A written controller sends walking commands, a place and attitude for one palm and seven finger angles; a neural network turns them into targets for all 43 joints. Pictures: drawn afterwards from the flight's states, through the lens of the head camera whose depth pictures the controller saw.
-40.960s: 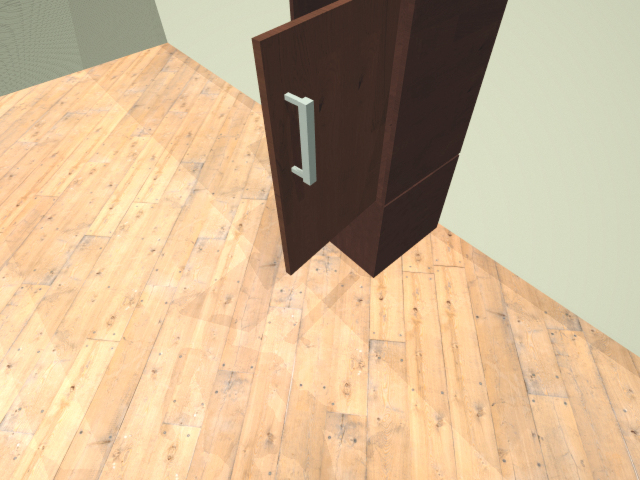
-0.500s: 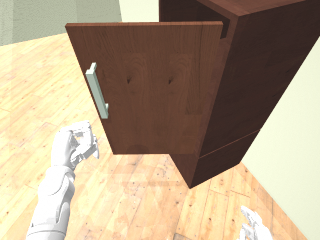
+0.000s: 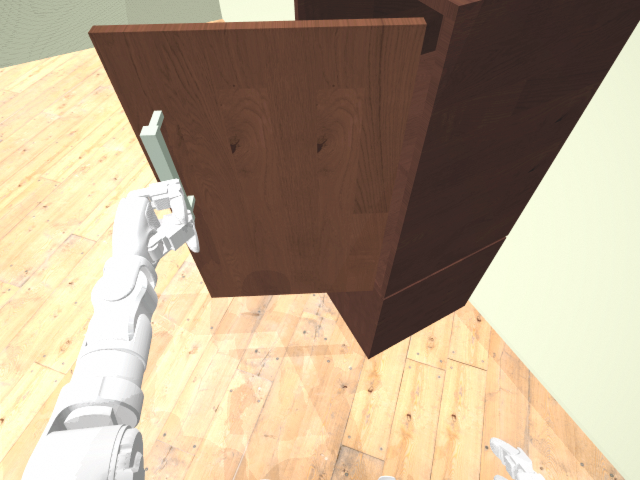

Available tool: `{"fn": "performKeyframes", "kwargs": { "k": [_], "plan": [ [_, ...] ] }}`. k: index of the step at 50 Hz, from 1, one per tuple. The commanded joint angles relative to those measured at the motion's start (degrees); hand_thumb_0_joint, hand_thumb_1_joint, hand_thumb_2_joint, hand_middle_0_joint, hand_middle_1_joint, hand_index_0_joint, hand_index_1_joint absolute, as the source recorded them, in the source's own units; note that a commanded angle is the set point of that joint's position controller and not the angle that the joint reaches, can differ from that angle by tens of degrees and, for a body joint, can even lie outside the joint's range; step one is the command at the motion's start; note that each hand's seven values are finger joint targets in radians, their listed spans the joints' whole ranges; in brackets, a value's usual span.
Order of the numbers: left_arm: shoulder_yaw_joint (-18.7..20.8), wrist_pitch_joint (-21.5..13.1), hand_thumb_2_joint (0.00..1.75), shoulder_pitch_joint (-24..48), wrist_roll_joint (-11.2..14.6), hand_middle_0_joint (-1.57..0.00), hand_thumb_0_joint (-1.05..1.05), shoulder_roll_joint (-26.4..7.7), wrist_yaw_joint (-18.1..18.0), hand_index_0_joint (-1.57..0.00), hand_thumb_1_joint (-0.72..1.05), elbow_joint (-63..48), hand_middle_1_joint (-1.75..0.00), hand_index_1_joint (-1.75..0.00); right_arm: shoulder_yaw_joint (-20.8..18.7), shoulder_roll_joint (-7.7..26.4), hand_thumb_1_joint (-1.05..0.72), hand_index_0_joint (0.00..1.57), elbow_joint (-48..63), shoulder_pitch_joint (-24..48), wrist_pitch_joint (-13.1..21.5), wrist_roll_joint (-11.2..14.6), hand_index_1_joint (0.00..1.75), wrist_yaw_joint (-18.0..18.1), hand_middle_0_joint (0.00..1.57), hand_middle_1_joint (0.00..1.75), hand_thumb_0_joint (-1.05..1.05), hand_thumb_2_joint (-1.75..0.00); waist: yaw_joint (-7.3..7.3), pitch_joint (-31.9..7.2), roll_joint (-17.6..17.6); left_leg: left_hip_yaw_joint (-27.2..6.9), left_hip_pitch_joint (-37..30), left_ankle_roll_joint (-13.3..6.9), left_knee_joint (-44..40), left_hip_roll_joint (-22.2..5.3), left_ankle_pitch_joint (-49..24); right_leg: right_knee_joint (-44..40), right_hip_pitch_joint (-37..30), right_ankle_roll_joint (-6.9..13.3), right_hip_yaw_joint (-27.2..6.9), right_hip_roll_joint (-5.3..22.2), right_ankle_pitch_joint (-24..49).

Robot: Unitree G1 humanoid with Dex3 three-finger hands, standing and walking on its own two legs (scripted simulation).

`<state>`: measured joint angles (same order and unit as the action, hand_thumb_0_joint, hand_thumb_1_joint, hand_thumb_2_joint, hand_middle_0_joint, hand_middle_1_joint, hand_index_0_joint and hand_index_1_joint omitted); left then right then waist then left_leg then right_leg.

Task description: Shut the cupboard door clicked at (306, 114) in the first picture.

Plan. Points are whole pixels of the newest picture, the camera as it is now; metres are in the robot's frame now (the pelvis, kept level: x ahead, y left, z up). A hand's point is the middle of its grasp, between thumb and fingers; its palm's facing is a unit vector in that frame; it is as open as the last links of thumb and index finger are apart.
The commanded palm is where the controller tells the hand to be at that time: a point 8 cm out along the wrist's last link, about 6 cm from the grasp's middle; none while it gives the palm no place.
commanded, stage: bring the fist close to the handle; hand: left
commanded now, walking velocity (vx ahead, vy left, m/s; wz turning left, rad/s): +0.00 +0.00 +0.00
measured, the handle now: (173, 173) +0.50 +0.22 +0.09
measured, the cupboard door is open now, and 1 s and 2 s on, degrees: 64 61 44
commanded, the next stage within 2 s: push the door shut along its arc in 0.40 s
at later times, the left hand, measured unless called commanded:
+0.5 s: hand (178, 222) +0.41 +0.19 +0.10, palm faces +0.08 -1.00 +0.00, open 3.1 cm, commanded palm +0.38 +0.24 +0.09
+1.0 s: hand (190, 193) +0.46 +0.19 +0.10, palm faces -0.04 -1.00 +0.00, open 3.2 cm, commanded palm +0.44 +0.23 +0.09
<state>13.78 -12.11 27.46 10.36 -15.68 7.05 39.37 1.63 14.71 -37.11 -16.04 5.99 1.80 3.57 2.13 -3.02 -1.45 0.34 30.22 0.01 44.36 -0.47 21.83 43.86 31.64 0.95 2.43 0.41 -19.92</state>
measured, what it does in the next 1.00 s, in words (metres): stands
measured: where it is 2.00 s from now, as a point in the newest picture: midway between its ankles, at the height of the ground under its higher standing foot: outside the picture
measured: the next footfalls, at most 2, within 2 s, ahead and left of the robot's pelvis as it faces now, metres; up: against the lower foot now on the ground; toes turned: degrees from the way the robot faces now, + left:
none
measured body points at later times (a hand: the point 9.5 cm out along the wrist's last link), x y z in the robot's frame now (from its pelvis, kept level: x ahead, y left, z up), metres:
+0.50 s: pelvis -0.01 +0.01 +0.00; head +0.04 +0.00 +0.45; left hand +0.40 +0.24 +0.10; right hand +0.09 -0.25 -0.11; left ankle +0.00 +0.12 -0.71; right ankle +0.02 -0.11 -0.71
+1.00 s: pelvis -0.01 +0.02 -0.01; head +0.06 +0.02 +0.43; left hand +0.45 +0.24 +0.10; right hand +0.04 -0.25 -0.13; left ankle +0.00 +0.12 -0.71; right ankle +0.02 -0.11 -0.71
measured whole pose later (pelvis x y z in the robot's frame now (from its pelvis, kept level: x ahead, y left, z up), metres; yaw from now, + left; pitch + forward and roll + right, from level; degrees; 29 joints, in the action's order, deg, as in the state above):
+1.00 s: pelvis -0.01 +0.02 -0.01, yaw -1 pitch +12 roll -1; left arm 17.1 -18.7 45.8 9.5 -23.2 15.5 62.0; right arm 1.4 15.6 -37.8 -20.7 2.5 1.6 2.7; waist 5.4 -4.0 -1.1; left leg 0.9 38.3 -1.2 48.9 -0.4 22.7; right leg 46.6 39.0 -0.1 1.8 0.5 -19.5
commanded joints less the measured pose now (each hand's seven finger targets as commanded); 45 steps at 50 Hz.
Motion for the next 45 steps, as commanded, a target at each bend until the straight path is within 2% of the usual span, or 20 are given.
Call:
{"fn": "performKeyframes", "kwargs": {
  "k": [1, 4, 8, 12, 14, 15, 18, 21, 22, 24, 26, 30, 32, 35, 38, 41, 42, 43, 44, 45],
  "plan": [
    [6.37, -6.88, 0.90, 23.82, 0.71, -1.30, 0.00, -14.58, 0.23, -1.30, 0.90, -9.98, -1.50, -1.50, -3.51, 7.72, -0.90, 0.20, 6.42, -1.98, 1.20, -0.27, 0.30, 0.18, 0.20, 0.30, 0.00, -0.90, -0.47, -21.14, 1.95, 0.17, -3.68, -1.07, -4.73, 1.36, -14.81, -4.48, -13.73, -0.05, -2.59, -0.15, 19.33],
    [6.82, -9.28, 0.90, 19.74, 0.59, -1.30, 0.00, -14.81, 1.03, -1.30, 0.90, -11.27, -1.50, -1.50, -3.79, 7.57, -0.90, 0.20, 6.95, -2.52, 0.83, -0.40, 0.30, -0.40, 0.20, 0.30, 0.00, -0.90, -1.54, -23.73, -0.26, 0.79, -4.44, -1.14, -4.46, 1.32, -18.01, -3.55, -15.82, 0.17, -2.79, -0.29, 23.48],
    [5.84, -8.69, 0.90, 15.91, 1.16, -1.30, 0.00, -13.51, 2.87, -1.30, 0.90, -7.48, -1.50, -1.50, -4.04, 8.04, -0.90, 0.20, 7.12, -3.18, 0.01, 0.07, 0.30, -0.74, 0.20, 0.30, 0.00, -0.90, -0.84, -18.03, 2.28, 1.13, -1.76, -1.37, -5.18, 1.23, -15.15, -4.92, -13.83, -0.09, -2.63, -0.54, 21.50],
    [4.79, -7.83, 0.90, 20.94, 2.20, -1.30, 0.00, -13.02, 3.70, -1.30, 0.90, -8.40, -1.50, -1.50, -4.19, 8.30, -0.90, 0.20, 7.32, -3.00, -0.46, 0.53, 0.30, -0.17, 0.20, 0.30, 0.00, -0.90, 0.49, -15.51, 2.78, 0.94, -1.80, -1.61, -6.00, 1.31, -10.34, -7.05, -11.54, -0.21, -2.87, -0.55, 15.11],
    [5.17, -8.60, 0.90, 24.72, 2.26, -1.30, 0.00, -14.07, 3.30, -1.30, 0.90, -10.45, -1.50, -1.50, -4.13, 8.26, -0.90, 0.20, 7.05, -2.67, -0.49, 0.47, 0.30, 0.13, 0.20, 0.30, 0.00, -0.90, 1.04, -17.16, 1.98, 0.65, -2.77, -1.72, -6.04, 1.28, -9.37, -7.13, -11.31, -0.28, -3.12, -0.58, 13.57],
    [5.62, -9.15, 0.90, 24.45, 2.09, -1.30, 0.00, -14.37, 2.98, -1.30, 0.90, -10.69, -1.50, -1.50, -4.14, 8.06, -0.90, 0.20, 7.11, -2.55, -0.40, 0.34, 0.30, 0.19, 0.20, 0.30, 0.00, -0.90, 0.38, -18.12, 0.85, 0.63, -2.98, -1.66, -5.94, 1.40, -9.10, -6.95, -11.52, -0.18, -3.29, -0.65, 13.01],
    [4.29, -11.12, 0.90, 28.51, 1.28, -1.30, 0.00, -13.97, 1.99, -1.30, 0.90, -12.21, -1.50, -1.50, -4.06, 7.87, -0.90, 0.20, 6.16, -2.77, -0.04, 0.14, 0.30, 0.24, 0.20, 0.30, 0.00, -0.90, 1.57, -19.56, -1.29, -0.06, -4.97, -1.63, -5.49, 1.06, -9.29, -5.99, -9.63, -0.03, -2.77, -0.96, 12.66],
    [4.75, -11.08, 0.90, 25.52, 0.74, -1.30, 0.00, -14.15, 1.93, -1.30, 0.90, -7.41, -1.50, -1.50, -3.81, 8.06, -0.90, 0.20, 5.76, -2.82, -0.10, 0.05, 0.30, 0.07, 0.20, 0.30, 0.00, -0.90, 0.86, -18.58, -0.30, -0.45, -3.50, -1.33, -5.93, 1.04, -7.95, -5.66, -9.20, 0.18, -2.23, -0.94, 10.93],
    [6.02, -10.72, 0.90, 24.43, 0.71, -1.30, 0.00, -15.55, 1.82, -1.30, 0.90, -6.35, -1.50, -1.50, -3.96, 8.33, -0.90, 0.20, 5.85, -3.07, -0.32, 0.09, 0.30, 0.11, 0.20, 0.30, 0.00, -0.90, 0.68, -18.46, 1.09, -0.40, -3.18, -1.44, -5.88, 0.93, -8.28, -5.71, -9.59, 0.16, -2.12, -1.04, 11.16],
    [3.38, -9.43, 0.90, 25.14, 0.67, -1.30, 0.00, -12.55, 2.30, -1.30, 0.90, -4.54, -1.50, -1.50, -3.67, 8.07, -0.90, 0.20, 6.24, -2.58, -0.40, 0.29, 0.30, -0.03, 0.20, 0.30, 0.00, -0.90, 1.09, -17.37, 0.38, -0.46, -2.99, -1.27, -6.29, 1.01, -7.85, -5.72, -8.47, 0.15, -1.77, -0.86, 11.13],
    [4.05, -8.57, 0.90, 24.20, 0.70, -1.30, 0.00, -13.14, 2.56, -1.30, 0.90, -4.04, -1.50, -1.50, -3.79, 8.29, -0.90, 0.20, 6.66, -2.78, -0.57, 0.34, 0.30, -0.24, 0.20, 0.30, 0.00, -0.90, 0.37, -17.89, -0.52, -0.52, -3.47, -1.14, -6.39, 0.97, -8.79, -5.55, -8.69, 0.40, -1.63, -0.93, 11.87],
    [3.48, -8.87, 0.90, 30.87, 0.58, -1.30, 0.00, -14.07, 3.61, -1.30, 0.90, -2.76, -1.50, -1.50, -3.57, 8.48, -0.90, 0.20, 6.60, -3.26, -0.87, 0.35, 0.30, -0.08, 0.20, 0.30, 0.00, -0.90, 2.06, -17.01, 1.08, -0.75, -3.24, -1.26, -5.72, 0.81, -8.87, -5.38, -7.26, 0.18, -1.71, -1.01, 12.27],
    [5.19, -10.17, 0.90, 33.95, 0.59, -1.30, 0.00, -16.92, 3.90, -1.30, 0.90, -2.95, -1.50, -1.50, -3.59, 8.84, -0.90, 0.20, 6.26, -3.75, -0.95, 0.18, 0.30, 0.25, 0.20, 0.30, 0.00, -0.90, 2.17, -17.99, 1.13, -1.01, -3.50, -1.36, -5.20, 0.73, -8.98, -4.93, -7.22, 0.30, -1.96, -1.20, 12.04],
    [1.59, -11.45, 0.90, 39.76, 0.12, -1.30, 0.00, -13.79, 4.99, -1.30, 0.90, -1.26, -1.50, -1.50, -3.48, 8.62, -0.90, 0.20, 5.33, -4.41, -0.51, 0.15, 0.30, 0.03, 0.20, 0.30, 0.00, -0.90, 3.45, -19.43, -2.20, -2.11, -6.40, -0.84, -4.63, 0.48, -10.47, -3.68, -3.70, 0.64, -1.17, -1.33, 12.33],
    [2.31, -11.13, 0.90, 39.08, -0.07, -1.30, 0.00, -14.94, 5.93, -1.30, 0.90, 3.62, -1.50, -1.50, -3.59, 9.23, -0.90, 0.20, 4.69, -5.53, -0.78, 0.08, 0.30, -0.11, 0.20, 0.30, 0.00, -0.90, 3.47, -20.62, -2.74, -2.41, -6.54, -0.59, -3.87, 0.43, -11.63, -2.94, -2.34, 0.72, -0.93, -1.38, 12.58],
    [2.30, -9.77, 0.90, 40.73, -0.21, -1.30, 0.00, -15.02, 7.12, -1.30, 0.90, 8.84, -1.50, -1.50, -3.64, 9.65, -0.90, 0.20, 4.25, -6.72, -1.12, -0.02, 0.30, -0.38, 0.20, 0.30, 0.00, -0.90, 3.95, -19.12, -0.89, -2.60, -3.91, -0.60, -3.79, 0.51, -10.35, -2.78, -1.47, 0.68, -0.72, -1.32, 11.67],
    [4.75, -9.55, 0.90, 39.92, -0.28, -1.30, 0.00, -17.74, 7.21, -1.30, 0.90, 10.28, -1.50, -1.50, -3.76, 10.09, -0.90, 0.20, 4.25, -7.45, -1.33, -0.08, 0.30, -0.27, 0.20, 0.30, 0.00, -0.90, 3.38, -20.10, 0.44, -2.63, -3.62, -0.76, -3.44, 0.53, -11.51, -2.46, -2.35, 0.80, -0.73, -1.48, 12.56],
    [3.68, -9.34, 0.90, 40.81, -0.32, -1.30, 0.00, -16.98, 7.64, -1.30, 0.90, 10.20, -1.50, -1.50, -3.56, 10.02, -0.90, 0.20, 4.62, -7.26, -1.47, -0.04, 0.30, -0.38, 0.20, 0.30, 0.00, -0.90, 3.80, -20.26, -0.79, -2.42, -3.42, -0.76, -3.38, 0.58, -11.79, -2.39, -1.96, 0.69, -0.90, -1.32, 13.02],
    [4.15, -9.31, 0.90, 42.98, -0.15, -1.30, 0.00, -17.56, 7.88, -1.30, 0.90, 10.56, -1.50, -1.50, -3.69, 10.14, -0.90, 0.20, 4.21, -7.93, -1.53, -0.14, 0.30, -0.39, 0.20, 0.30, 0.00, -0.90, 4.51, -20.72, 1.21, -2.40, -3.01, -0.96, -2.97, 0.54, -11.95, -2.43, -2.23, 0.47, -1.01, -1.37, 13.61],
    [4.18, -9.69, 0.90, 43.80, -0.43, -1.30, 0.00, -18.17, 8.38, -1.30, 0.90, 10.48, -1.50, -1.50, -3.79, 10.16, -0.90, 0.20, 4.29, -8.15, -1.66, -0.24, 0.30, -0.42, 0.20, 0.30, 0.00, -0.90, 4.31, -21.17, -0.08, -2.27, -2.62, -0.89, -2.73, 0.56, -12.30, -2.16, -2.48, 0.53, -1.21, -1.30, 13.94]
  ]
}}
